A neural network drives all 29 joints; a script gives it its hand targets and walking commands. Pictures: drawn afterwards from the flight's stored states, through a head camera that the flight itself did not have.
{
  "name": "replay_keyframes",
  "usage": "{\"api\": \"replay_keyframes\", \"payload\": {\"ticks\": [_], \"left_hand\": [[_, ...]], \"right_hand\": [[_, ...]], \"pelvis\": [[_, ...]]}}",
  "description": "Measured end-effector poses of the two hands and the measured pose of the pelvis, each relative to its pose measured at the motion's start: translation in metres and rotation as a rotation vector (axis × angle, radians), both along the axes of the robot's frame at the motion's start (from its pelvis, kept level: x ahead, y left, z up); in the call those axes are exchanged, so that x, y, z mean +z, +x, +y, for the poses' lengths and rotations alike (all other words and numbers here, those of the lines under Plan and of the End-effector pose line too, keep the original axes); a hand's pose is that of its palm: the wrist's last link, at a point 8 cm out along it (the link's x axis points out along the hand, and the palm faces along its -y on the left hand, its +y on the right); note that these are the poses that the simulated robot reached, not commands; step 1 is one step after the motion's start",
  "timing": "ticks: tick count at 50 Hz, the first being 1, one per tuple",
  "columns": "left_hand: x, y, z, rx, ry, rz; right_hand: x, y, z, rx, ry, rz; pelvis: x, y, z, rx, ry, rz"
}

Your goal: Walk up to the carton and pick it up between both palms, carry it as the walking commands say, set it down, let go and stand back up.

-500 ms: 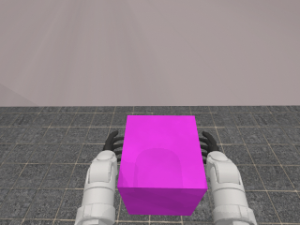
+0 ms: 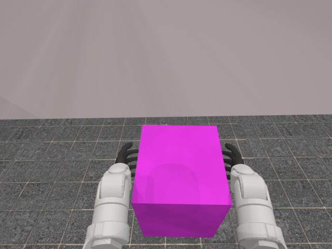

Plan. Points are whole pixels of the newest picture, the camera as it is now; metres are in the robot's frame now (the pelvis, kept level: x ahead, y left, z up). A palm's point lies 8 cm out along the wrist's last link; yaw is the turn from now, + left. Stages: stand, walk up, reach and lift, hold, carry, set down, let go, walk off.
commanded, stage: reach and lift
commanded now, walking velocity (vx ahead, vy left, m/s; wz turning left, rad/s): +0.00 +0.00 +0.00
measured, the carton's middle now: (178, 183) +0.31 -0.01 -0.02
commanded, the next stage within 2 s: hold in 0.46 s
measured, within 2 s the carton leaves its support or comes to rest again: neither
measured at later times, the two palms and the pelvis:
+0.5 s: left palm (119, 174) +0.29 +0.14 +0.05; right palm (236, 174) +0.29 -0.15 +0.05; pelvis +0.00 +0.00 +0.00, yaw +0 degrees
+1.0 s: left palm (119, 175) +0.28 +0.14 +0.05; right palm (237, 176) +0.28 -0.15 +0.05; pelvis -0.01 +0.00 +0.00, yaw +0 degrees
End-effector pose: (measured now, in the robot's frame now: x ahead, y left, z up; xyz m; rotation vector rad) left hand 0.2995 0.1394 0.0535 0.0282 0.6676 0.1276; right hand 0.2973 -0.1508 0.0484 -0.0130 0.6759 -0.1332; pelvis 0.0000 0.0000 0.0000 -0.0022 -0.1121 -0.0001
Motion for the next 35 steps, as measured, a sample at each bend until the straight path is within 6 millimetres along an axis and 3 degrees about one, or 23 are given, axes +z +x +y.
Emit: {"api": "replay_keyframes", "payload": {"ticks": [16,35], "left_hand": [[-0.002,-0.005,0.004,-0.003,0.014,0.004],[-0.001,-0.015,0.004,-0.001,0.006,0.002]], "right_hand": [[0.000,-0.003,0.004,0.014,-0.016,0.004],[0.000,-0.013,0.004,0.007,-0.010,0.002]], "pelvis": [[0.002,0.008,-0.002,0.003,0.001,0.000],[0.000,-0.003,-0.002,0.002,0.002,-0.017]]}}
